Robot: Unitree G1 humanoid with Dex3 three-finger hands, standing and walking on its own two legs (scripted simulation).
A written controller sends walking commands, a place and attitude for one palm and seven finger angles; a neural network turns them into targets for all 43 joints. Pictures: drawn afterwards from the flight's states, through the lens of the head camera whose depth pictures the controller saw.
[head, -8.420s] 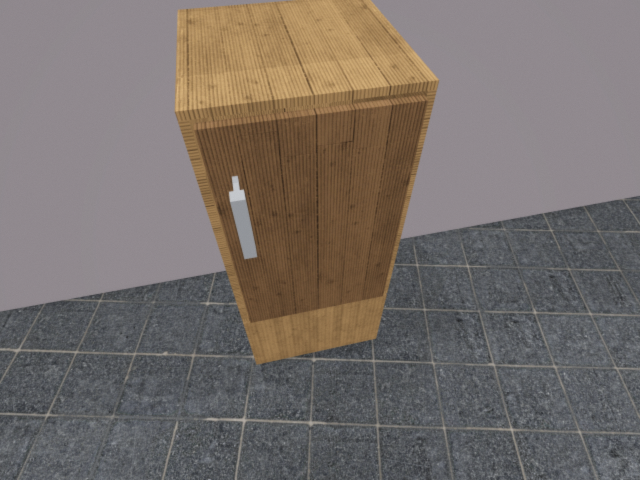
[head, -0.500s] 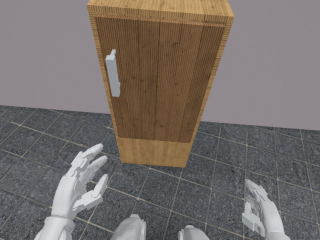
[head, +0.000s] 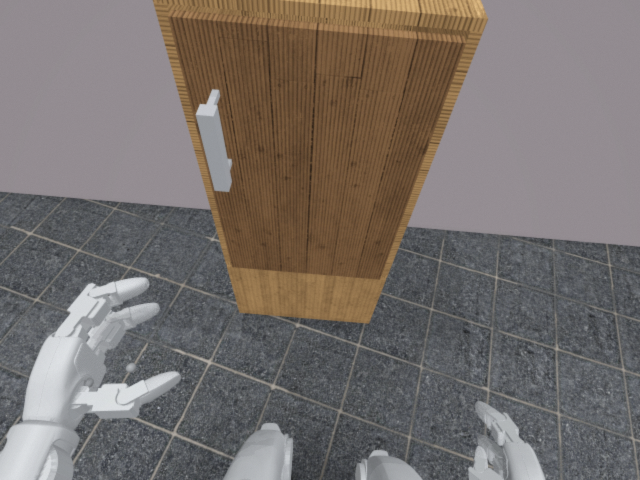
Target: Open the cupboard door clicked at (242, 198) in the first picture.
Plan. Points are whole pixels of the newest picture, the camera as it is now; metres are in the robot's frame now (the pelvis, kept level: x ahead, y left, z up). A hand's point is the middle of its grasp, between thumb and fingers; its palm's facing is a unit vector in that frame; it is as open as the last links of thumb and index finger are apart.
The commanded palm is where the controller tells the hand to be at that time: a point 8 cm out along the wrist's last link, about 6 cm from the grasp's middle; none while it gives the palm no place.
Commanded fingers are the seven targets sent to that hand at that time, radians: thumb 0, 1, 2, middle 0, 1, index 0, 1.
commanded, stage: raise the hand with hooked fingers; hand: left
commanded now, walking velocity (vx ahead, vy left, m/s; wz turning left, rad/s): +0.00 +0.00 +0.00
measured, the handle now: (219, 142) +0.57 +0.20 +0.06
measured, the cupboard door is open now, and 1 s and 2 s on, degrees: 0 0 0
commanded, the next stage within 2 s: move the hooked fingers beside the handle in 1.22 s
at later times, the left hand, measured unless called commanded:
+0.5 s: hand (103, 319) +0.27 +0.26 +0.06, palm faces +0.01 -1.00 -0.05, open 13.7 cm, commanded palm +0.25 +0.31 +0.07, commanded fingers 0.00 -0.50 0.30 -0.30 -1.20 -0.30 -1.20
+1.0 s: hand (93, 293) +0.30 +0.27 +0.07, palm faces +0.00 -1.00 -0.03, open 13.9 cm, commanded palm +0.27 +0.32 +0.08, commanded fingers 0.00 -0.50 0.30 -0.30 -1.20 -0.30 -1.20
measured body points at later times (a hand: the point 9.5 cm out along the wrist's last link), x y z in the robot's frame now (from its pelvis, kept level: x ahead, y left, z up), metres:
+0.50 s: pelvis +0.01 +0.00 +0.01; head +0.07 +0.02 +0.46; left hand +0.27 +0.31 +0.07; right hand +0.19 -0.23 -0.06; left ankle +0.06 +0.08 -0.65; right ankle +0.01 -0.11 -0.65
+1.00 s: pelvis +0.01 +0.01 +0.02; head +0.07 +0.03 +0.47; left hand +0.29 +0.33 +0.08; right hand +0.15 -0.25 -0.05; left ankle +0.06 +0.08 -0.65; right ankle +0.01 -0.11 -0.65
